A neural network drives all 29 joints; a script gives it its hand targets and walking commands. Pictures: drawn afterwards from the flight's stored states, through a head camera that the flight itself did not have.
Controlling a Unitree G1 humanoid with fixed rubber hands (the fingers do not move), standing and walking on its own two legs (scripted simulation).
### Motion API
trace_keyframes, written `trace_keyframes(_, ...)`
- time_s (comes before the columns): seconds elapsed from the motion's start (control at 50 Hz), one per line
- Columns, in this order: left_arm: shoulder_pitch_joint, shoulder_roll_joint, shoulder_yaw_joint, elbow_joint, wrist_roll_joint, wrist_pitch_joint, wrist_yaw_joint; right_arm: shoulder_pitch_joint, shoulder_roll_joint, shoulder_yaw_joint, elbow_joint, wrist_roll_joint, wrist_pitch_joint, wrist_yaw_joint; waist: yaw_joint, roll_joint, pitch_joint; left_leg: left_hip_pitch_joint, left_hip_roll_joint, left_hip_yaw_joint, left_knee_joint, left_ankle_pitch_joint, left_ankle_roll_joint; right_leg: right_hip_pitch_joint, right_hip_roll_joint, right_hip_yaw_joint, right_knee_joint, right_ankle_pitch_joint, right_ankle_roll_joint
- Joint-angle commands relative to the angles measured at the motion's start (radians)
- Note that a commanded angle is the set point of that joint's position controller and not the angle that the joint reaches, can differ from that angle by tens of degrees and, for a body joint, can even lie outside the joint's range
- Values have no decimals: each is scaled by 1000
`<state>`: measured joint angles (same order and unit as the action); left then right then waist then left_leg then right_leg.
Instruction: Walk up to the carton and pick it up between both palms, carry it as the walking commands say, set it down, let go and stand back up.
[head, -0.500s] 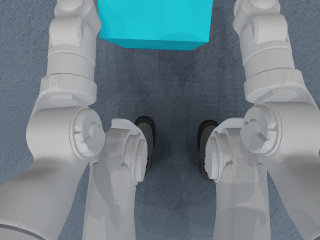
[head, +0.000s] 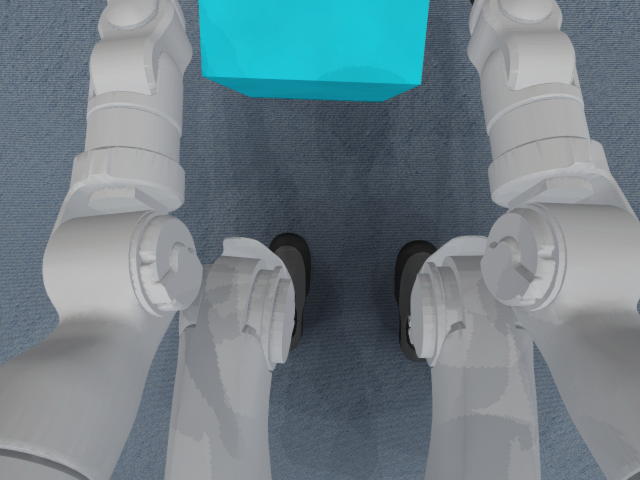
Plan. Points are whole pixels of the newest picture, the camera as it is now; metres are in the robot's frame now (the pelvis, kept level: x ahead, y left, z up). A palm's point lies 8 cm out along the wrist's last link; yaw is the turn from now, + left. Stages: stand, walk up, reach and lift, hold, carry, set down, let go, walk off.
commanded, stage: set down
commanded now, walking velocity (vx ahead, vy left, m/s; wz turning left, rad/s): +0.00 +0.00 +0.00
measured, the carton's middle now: out of the picture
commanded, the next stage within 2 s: let go in 1.98 s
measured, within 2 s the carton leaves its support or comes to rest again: neither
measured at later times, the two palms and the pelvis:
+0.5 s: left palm out of the picture +0.54 +0.17 -0.17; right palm (545, 0) +0.53 -0.19 -0.20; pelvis +0.00 -0.01 +0.00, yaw +1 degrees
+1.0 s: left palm out of the picture +0.53 +0.17 -0.08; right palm out of the picture +0.55 -0.19 -0.09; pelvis -0.01 -0.01 +0.02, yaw +0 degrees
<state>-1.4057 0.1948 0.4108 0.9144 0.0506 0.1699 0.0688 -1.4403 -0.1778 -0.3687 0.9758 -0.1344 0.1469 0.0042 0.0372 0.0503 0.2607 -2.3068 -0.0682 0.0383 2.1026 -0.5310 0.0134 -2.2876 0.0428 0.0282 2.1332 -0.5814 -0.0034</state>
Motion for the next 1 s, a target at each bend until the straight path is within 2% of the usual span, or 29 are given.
trace_keyframes(0.0,-225,-702,-246,215,14,35,-225,-237,457,170,52,-45,-18,107,-158,-51,-836,470,-58,-62,-92,184,-41,434,32,-69,-118,202,-16)
trace_keyframes(0.06,-205,-584,-232,214,14,15,-191,-212,341,148,71,-44,-37,71,-154,-58,-849,486,-49,-63,-96,183,-46,459,25,-71,-119,206,-10)
trace_keyframes(0.08,-196,-528,-226,210,12,7,-175,-190,279,134,76,-45,-46,54,-153,-43,-862,506,-47,-59,-94,189,-51,464,22,-68,-122,209,-9)
trace_keyframes(0.16,-109,-215,-188,186,-12,-41,-83,-100,-48,90,74,-26,-95,-46,-156,-55,-905,560,-33,-62,-97,229,-62,518,10,-69,-124,246,7)
trace_keyframes(0.2,-84,-52,-192,157,-47,-69,-26,-81,-209,95,37,20,-126,-99,-158,-60,-961,596,-26,-65,-94,267,-63,544,5,-70,-117,289,16)
trace_keyframes(0.24,-115,10,-236,137,-111,-91,4,-134,-270,132,-15,91,-154,-127,-165,-69,-1035,633,-20,-72,-82,319,-58,564,-2,-67,-103,339,18)
trace_keyframes(0.28,-134,33,-290,118,-176,-108,20,-186,-282,179,-66,178,-174,-137,-149,-69,-1124,689,-13,-74,-70,378,-48,582,-3,-65,-85,383,19)
trace_keyframes(0.34,-140,79,-329,141,-238,-124,34,-201,-265,263,-17,270,-169,-127,-110,-119,-1174,703,2,-69,-56,413,-36,589,-9,-63,-73,404,27)
trace_keyframes(0.4,-123,110,-308,170,-235,-125,37,-203,-260,298,15,308,-157,-108,-68,-149,-1108,657,15,-66,-62,367,-28,546,-15,-54,-77,359,33)
trace_keyframes(0.46,-121,137,-291,189,-235,-130,31,-197,-246,321,42,335,-150,-97,-50,-171,-1072,607,22,-55,-56,326,-20,552,-20,-39,-89,337,35)
trace_keyframes(0.5,-138,150,-289,165,-237,-134,24,-195,-250,317,51,335,-146,-92,-51,-163,-1067,597,25,-53,-57,319,-20,551,-21,-34,-90,333,33)
trace_keyframes(0.54,-159,167,-288,114,-243,-140,27,-212,-271,301,-3,333,-150,-97,-64,-166,-1145,634,23,-51,-52,342,-20,589,-19,-38,-89,360,33)
trace_keyframes(0.56,-169,180,-288,74,-250,-142,32,-229,-280,292,-55,340,-152,-103,-61,-158,-1222,678,20,-47,-50,367,-20,629,-16,-41,-86,386,33)
trace_keyframes(0.58,-177,185,-299,27,-264,-143,42,-232,-296,278,-104,343,-152,-111,-74,-152,-1328,741,18,-44,-49,399,-20,670,-13,-50,-85,418,32)
trace_keyframes(0.64,-160,203,-305,-96,-292,-132,62,-226,-305,281,-248,353,-131,-127,-69,-165,-1580,866,3,-26,-55,468,-17,804,-2,-66,-88,487,31)
trace_keyframes(0.66,-156,211,-308,-133,-297,-124,70,-211,-295,287,-265,354,-115,-131,-69,-164,-1655,912,0,-21,-65,476,-17,849,2,-73,-94,494,32)
trace_keyframes(0.74,-237,268,-317,-272,-313,-56,105,-221,-320,275,-274,337,-14,-153,-65,-105,-1818,1081,-9,-9,-134,358,-26,933,16,-100,-146,341,18)
trace_keyframes(0.76,-283,291,-313,-351,-321,-36,113,-265,-333,273,-358,350,9,-163,-56,-92,-1884,1139,-11,-4,-144,340,-24,976,21,-100,-160,319,11)
trace_keyframes(0.78,-302,308,-311,-377,-326,-11,120,-281,-330,269,-376,370,36,-169,-51,-84,-1877,1168,-10,-8,-164,301,-17,986,25,-106,-173,283,7)
trace_keyframes(0.8,-339,314,-308,-485,-339,3,130,-311,-349,253,-478,385,46,-172,-62,-74,-1888,1213,-12,-4,-161,337,-19,974,33,-108,-180,311,5)
trace_keyframes(0.82,-349,308,-302,-533,-341,19,135,-320,-347,249,-505,399,59,-174,-61,-60,-1886,1231,-12,-7,-179,336,-18,972,36,-108,-194,307,0)
trace_keyframes(0.84,-347,300,-301,-528,-335,36,136,-319,-353,247,-495,399,73,-172,-64,-54,-1855,1232,-11,-13,-196,313,-18,952,34,-107,-211,277,-3)
trace_keyframes(0.86,-336,292,-295,-466,-319,55,135,-318,-351,247,-443,393,89,-168,-66,-51,-1773,1193,-7,-14,-212,266,-17,911,28,-106,-230,230,-3)
trace_keyframes(0.92,-263,267,-263,-209,-258,89,113,-249,-318,224,-164,326,117,-143,-59,-63,-1365,984,8,-27,-291,72,-13,733,8,-88,-302,37,-7)
trace_keyframes(0.94,-238,249,-256,-167,-240,89,106,-227,-302,214,-121,310,114,-132,-58,-64,-1310,968,9,-35,-313,56,-13,709,7,-84,-320,21,-8)
trace_keyframes(0.98,-201,217,-247,-161,-219,77,100,-213,-276,214,-159,304,91,-121,-53,-73,-1349,1014,-1,-36,-327,134,-14,729,16,-89,-344,91,-7)
